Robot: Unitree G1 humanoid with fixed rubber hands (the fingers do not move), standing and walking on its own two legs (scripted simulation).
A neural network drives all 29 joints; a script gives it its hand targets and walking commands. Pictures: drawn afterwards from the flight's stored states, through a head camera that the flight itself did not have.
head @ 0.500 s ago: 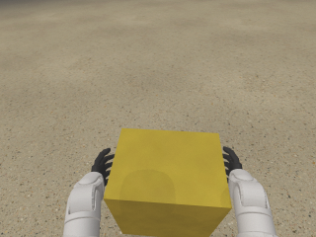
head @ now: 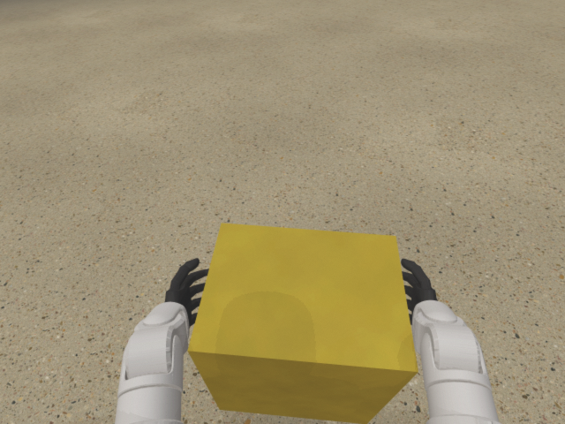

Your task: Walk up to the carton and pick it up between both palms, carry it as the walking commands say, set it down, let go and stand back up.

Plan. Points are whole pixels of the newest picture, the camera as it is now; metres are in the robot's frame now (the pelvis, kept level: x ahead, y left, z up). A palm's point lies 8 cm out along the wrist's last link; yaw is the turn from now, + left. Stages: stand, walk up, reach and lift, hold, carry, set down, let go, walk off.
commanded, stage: reach and lift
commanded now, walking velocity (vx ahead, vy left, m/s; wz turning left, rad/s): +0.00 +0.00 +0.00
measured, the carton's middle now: (299, 331) +0.29 +0.00 -0.04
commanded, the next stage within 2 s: hold in 0.18 s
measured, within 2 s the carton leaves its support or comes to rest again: neither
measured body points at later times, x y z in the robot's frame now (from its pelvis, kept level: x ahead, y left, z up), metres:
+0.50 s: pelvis +0.00 +0.00 +0.00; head -0.03 -0.02 +0.45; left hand +0.29 +0.17 +0.04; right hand +0.29 -0.18 +0.03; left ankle +0.00 +0.12 -0.75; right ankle +0.04 -0.11 -0.75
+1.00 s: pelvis +0.00 -0.06 -0.02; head -0.06 -0.06 +0.42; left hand +0.28 +0.10 +0.07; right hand +0.27 -0.25 +0.06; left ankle +0.00 +0.11 -0.73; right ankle -0.01 -0.16 -0.75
